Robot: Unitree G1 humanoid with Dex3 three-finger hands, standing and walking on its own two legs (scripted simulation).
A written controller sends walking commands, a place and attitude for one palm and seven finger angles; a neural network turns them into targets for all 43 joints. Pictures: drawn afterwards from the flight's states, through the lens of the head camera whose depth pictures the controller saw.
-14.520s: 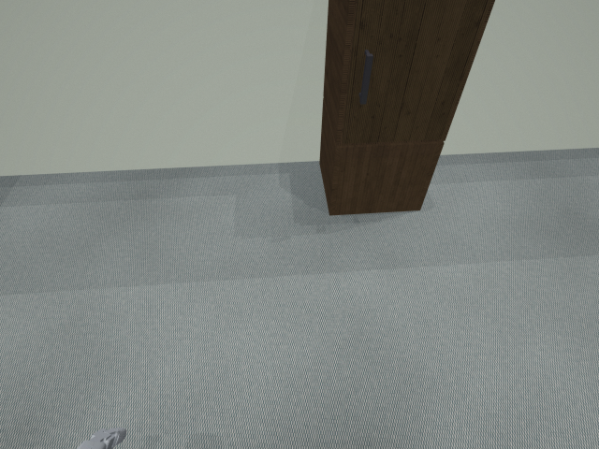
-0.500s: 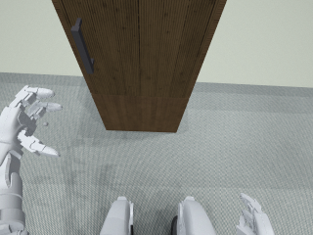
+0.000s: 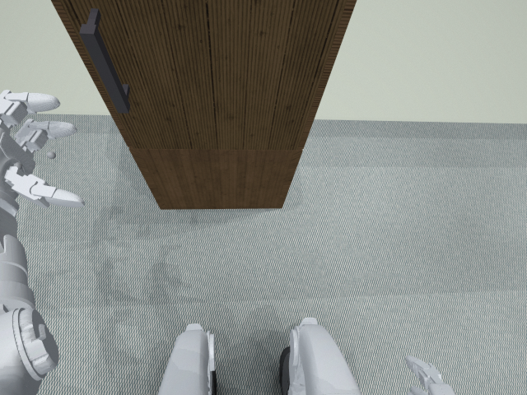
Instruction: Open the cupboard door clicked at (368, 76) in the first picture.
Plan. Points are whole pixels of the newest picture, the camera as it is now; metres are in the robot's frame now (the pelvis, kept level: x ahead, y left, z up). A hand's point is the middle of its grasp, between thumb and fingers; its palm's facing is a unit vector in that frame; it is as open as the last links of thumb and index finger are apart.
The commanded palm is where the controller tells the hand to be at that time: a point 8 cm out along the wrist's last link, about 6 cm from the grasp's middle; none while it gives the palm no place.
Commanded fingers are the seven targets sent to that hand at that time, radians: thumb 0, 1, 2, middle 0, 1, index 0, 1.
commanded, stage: move the hooked fingers beside the handle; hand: left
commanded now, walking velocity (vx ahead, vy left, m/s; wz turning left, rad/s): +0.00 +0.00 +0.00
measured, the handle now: (110, 66) +0.60 +0.24 +0.05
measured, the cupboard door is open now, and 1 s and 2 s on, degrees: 0 0 0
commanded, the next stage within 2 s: slide the fingers in behind the handle in 1.62 s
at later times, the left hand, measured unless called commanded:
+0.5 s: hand (56, 109) +0.51 +0.30 +0.05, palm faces +0.02 -1.00 -0.02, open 14.0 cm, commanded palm +0.51 +0.33 +0.04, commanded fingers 0.00 -0.50 0.30 -0.30 -1.20 -0.30 -1.20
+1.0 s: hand (55, 93) +0.56 +0.32 +0.03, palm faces +0.03 -1.00 -0.02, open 14.0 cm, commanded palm +0.55 +0.33 +0.04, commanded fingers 0.00 -0.50 0.30 -0.30 -1.20 -0.30 -1.20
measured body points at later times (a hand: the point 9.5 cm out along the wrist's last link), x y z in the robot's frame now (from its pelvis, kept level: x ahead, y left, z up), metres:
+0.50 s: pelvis -0.02 +0.01 -0.03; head +0.18 +0.05 +0.38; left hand +0.51 +0.36 +0.05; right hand +0.01 -0.27 -0.12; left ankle +0.02 +0.12 -0.62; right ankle +0.05 -0.14 -0.62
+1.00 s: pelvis +0.00 +0.02 -0.03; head +0.22 +0.06 +0.36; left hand +0.55 +0.37 +0.04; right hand -0.02 -0.24 -0.12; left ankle +0.02 +0.12 -0.62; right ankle +0.05 -0.14 -0.62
